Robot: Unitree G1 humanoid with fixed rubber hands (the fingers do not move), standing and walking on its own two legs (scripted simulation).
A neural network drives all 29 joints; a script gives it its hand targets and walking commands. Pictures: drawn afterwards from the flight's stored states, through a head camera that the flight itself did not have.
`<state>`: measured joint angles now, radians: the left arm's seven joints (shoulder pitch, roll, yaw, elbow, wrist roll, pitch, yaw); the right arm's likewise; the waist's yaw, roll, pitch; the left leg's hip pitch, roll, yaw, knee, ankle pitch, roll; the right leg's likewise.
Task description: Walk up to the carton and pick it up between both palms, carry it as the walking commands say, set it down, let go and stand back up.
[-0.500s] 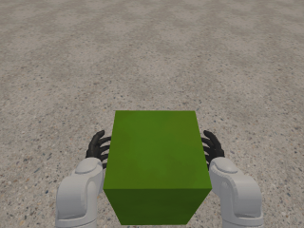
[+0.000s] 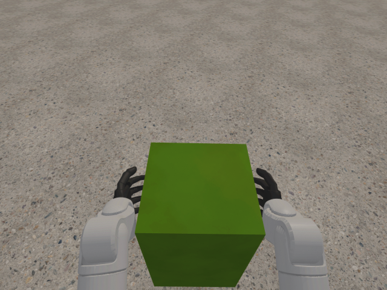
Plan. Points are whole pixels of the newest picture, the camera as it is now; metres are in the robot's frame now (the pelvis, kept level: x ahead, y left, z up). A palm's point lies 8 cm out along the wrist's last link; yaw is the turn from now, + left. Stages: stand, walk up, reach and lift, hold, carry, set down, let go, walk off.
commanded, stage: carry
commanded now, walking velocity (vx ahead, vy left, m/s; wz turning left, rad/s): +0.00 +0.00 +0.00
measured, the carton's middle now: (196, 220) +0.27 +0.00 +0.01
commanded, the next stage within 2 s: hold in 0.90 s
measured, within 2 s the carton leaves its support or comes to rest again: neither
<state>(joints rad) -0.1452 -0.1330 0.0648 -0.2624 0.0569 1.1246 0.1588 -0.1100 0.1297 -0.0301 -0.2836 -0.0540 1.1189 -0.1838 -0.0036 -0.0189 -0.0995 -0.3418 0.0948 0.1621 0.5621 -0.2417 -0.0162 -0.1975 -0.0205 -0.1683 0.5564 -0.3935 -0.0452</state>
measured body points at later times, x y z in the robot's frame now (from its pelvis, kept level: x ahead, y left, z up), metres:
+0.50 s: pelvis -0.03 -0.01 +0.00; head -0.05 +0.00 +0.45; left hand +0.26 +0.14 +0.06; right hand +0.26 -0.14 +0.06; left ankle +0.03 +0.13 -0.73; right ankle -0.06 -0.07 -0.73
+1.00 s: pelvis -0.04 +0.00 +0.01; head -0.04 +0.00 +0.46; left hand +0.25 +0.13 +0.02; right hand +0.24 -0.15 +0.02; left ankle +0.03 +0.14 -0.73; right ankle -0.06 -0.07 -0.73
